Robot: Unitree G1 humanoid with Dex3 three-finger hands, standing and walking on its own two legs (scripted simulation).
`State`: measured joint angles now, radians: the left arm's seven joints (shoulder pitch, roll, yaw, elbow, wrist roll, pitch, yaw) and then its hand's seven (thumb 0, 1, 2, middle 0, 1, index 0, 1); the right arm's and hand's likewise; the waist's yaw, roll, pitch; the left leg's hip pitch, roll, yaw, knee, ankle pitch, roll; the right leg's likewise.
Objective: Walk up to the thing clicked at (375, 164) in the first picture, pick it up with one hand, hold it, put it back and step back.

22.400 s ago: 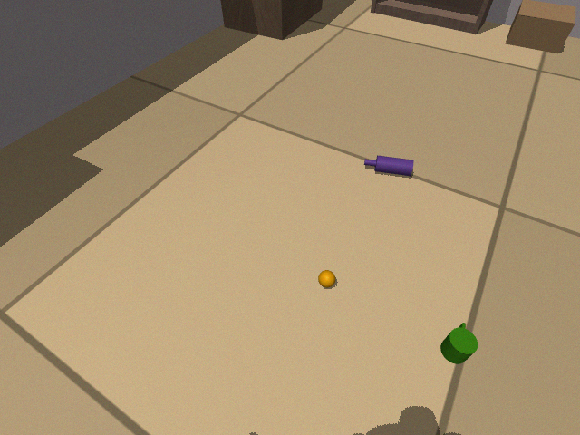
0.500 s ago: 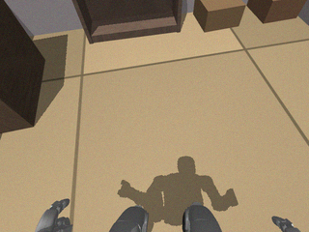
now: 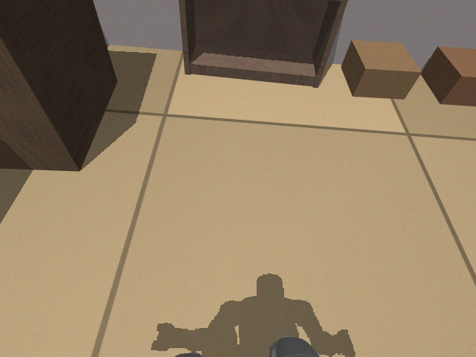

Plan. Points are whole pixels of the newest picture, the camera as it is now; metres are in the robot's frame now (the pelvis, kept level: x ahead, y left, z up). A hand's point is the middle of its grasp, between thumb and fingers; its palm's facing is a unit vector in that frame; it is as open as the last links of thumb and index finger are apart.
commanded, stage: walk up
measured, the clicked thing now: out of the picture -0.15 -0.50 -0.72
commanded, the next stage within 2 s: stand in 0.60 s
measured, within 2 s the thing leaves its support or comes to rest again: neither
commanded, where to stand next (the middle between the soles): +0.08 -0.03 m, yaw +0 degrees
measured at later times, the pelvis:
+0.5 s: pelvis +0.00 -0.02 +0.01, yaw +3 degrees
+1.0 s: pelvis +0.00 -0.03 +0.02, yaw +1 degrees
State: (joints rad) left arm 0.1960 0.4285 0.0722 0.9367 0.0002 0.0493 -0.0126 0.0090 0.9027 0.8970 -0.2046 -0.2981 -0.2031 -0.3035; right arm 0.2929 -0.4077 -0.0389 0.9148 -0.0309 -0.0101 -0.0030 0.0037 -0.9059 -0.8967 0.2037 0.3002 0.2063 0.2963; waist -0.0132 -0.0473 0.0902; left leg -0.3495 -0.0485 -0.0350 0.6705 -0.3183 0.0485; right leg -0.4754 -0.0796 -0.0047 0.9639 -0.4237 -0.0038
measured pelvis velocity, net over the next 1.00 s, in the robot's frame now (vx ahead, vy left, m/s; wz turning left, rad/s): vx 0.00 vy -0.03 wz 0.02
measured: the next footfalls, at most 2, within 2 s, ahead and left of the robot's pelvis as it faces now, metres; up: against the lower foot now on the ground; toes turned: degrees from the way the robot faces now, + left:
right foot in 0.10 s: +0.04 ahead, -0.16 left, +0.00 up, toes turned -2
